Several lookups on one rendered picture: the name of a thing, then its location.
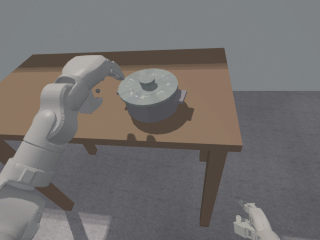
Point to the knob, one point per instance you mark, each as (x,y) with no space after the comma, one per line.
(147,80)

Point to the left robot hand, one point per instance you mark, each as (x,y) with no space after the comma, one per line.
(92,69)

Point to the table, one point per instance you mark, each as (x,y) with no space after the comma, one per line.
(206,121)

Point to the left robot upper arm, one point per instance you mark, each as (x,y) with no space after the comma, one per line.
(20,214)

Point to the right robot forearm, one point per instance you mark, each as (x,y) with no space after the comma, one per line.
(266,234)

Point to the pot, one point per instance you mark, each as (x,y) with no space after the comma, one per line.
(159,112)

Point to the left robot forearm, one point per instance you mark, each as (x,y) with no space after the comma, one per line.
(52,128)

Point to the lid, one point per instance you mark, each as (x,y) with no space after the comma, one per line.
(164,88)

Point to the right robot hand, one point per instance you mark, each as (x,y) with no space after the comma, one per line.
(247,227)

